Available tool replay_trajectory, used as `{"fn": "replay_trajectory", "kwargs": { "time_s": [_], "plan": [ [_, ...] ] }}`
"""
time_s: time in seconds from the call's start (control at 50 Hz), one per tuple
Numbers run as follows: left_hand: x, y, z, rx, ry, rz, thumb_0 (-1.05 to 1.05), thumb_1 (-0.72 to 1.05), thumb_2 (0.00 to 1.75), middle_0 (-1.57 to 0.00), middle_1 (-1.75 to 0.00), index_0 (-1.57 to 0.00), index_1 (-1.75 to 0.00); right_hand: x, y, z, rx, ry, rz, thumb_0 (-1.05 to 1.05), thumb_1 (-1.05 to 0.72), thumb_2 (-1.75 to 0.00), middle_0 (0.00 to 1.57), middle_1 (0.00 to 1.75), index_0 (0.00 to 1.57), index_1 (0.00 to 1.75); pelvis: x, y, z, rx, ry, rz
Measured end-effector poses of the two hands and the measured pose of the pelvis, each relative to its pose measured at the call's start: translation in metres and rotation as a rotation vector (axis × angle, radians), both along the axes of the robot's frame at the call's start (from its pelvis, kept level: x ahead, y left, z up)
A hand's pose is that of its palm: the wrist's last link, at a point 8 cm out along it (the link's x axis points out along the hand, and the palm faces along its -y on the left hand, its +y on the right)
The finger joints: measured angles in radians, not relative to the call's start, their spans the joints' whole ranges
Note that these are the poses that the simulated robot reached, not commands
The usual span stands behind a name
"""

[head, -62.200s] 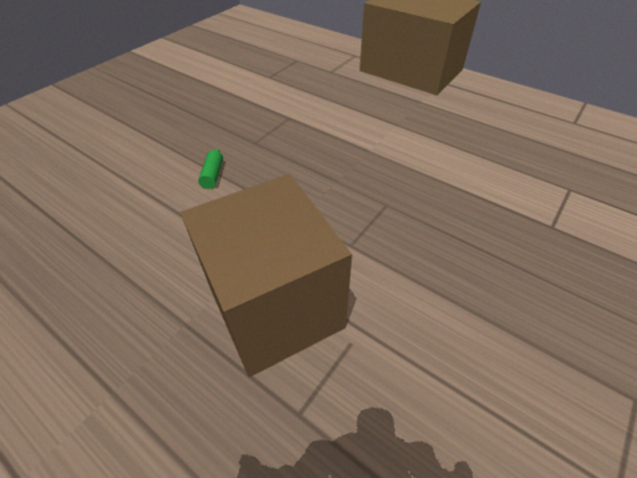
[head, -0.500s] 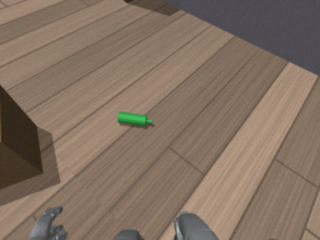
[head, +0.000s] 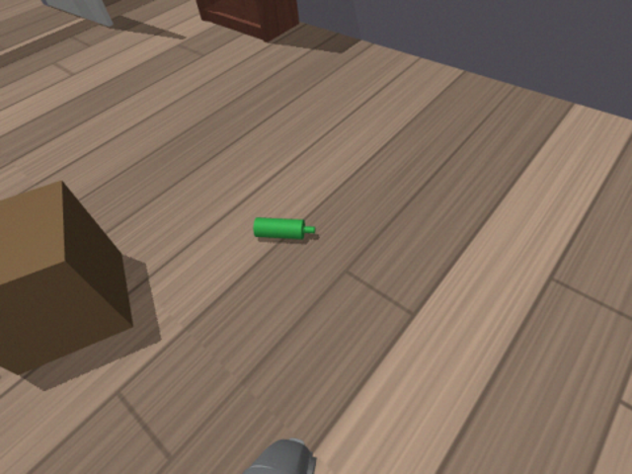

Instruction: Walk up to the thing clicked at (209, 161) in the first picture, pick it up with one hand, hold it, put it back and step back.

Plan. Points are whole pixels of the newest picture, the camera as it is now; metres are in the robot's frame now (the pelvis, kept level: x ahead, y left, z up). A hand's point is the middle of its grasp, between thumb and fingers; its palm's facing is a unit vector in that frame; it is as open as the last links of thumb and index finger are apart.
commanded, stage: step back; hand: left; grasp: from above
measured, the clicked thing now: (285, 228) +1.07 +0.27 -0.73
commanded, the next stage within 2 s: stand in 1.00 s
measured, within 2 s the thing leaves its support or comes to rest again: neither
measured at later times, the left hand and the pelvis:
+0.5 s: hand out of the picture -0.02 +0.26 -0.14, palm faces +0.10 -0.92 -0.37, open 7.4 cm; pelvis -0.03 -0.02 +0.00, yaw +5 degrees
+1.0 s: hand out of the picture +0.05 +0.29 -0.16, palm faces +0.11 -0.91 -0.41, open 7.4 cm; pelvis +0.01 +0.01 -0.02, yaw +6 degrees
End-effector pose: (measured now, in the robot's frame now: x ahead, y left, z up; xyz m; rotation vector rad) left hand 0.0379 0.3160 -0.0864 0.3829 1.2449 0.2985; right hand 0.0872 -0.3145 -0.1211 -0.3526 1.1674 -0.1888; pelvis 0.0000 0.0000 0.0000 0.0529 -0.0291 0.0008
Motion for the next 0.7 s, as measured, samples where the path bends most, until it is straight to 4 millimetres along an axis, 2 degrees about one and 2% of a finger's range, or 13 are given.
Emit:
{"fn": "replay_trajectory", "kwargs": {
  "time_s": [0.08,0.14,0.24,0.32,0.38,0.46,0.56,0.7],
  "plan": [
    [-0.011,0.0,0.006,0.018,-0.077,0.009,0.01,0.9,0.9,-0.2,-0.3,-0.21,-0.3,-0.046,-0.003,-0.009,0.004,0.101,0.021,0.0,-0.9,-0.89,0.21,0.3,0.21,0.3,-0.017,-0.004,-0.002,-0.024,0.005,0.046],
    [-0.021,0.004,0.004,0.015,-0.138,0.033,0.01,0.9,0.9,-0.2,-0.3,-0.21,-0.3,-0.066,-0.001,-0.011,0.001,0.161,0.05,0.0,-0.9,-0.89,0.21,0.3,0.21,0.3,-0.026,-0.006,-0.004,-0.035,-0.004,0.087],
    [-0.048,0.012,-0.011,-0.018,-0.138,0.071,0.01,0.9,0.9,-0.2,-0.3,-0.2,-0.3,-0.071,0.008,-0.002,-0.004,0.12,0.069,0.01,-0.9,-0.89,0.21,0.3,0.21,0.3,-0.041,-0.002,-0.006,-0.015,-0.037,0.112],
    [-0.063,0.007,-0.017,-0.068,-0.089,0.09,0.01,0.91,0.9,-0.2,-0.3,-0.2,-0.3,-0.071,0.01,0.013,-0.011,0.046,0.057,0.0,-0.9,-0.89,0.21,0.3,0.21,0.3,-0.043,0.001,0.0,-0.036,-0.033,0.122],
    [-0.065,0.002,-0.017,-0.088,-0.091,0.086,0.01,0.91,0.9,-0.2,-0.3,-0.2,-0.3,-0.066,0.005,0.02,-0.025,0.035,0.07,0.0,-0.9,-0.89,0.21,0.3,0.21,0.3,-0.043,-0.003,0.004,-0.048,-0.032,0.124],
    [-0.068,-0.006,-0.019,-0.087,-0.057,0.076,0.01,0.91,0.9,-0.2,-0.3,-0.2,-0.3,-0.05,-0.008,0.021,-0.026,0.007,0.073,0.0,-0.9,-0.89,0.21,0.3,0.21,0.3,-0.039,-0.013,0.002,-0.039,-0.028,0.103],
    [-0.068,-0.022,-0.024,-0.035,-0.033,0.081,0.01,0.91,0.9,-0.2,-0.3,-0.2,-0.3,-0.02,-0.031,-0.002,-0.024,-0.011,0.065,0.0,-0.9,-0.89,0.21,0.3,0.21,0.3,-0.026,-0.029,-0.014,-0.065,-0.031,0.088],
    [-0.07,-0.033,-0.011,-0.012,-0.025,0.129,0.01,0.91,0.9,-0.2,-0.3,-0.2,-0.3,0.015,-0.019,-0.01,0.025,0.025,0.116,0.0,-0.9,-0.89,0.2,0.3,0.21,0.3,-0.007,-0.031,-0.007,-0.058,-0.026,0.11]
  ]
}}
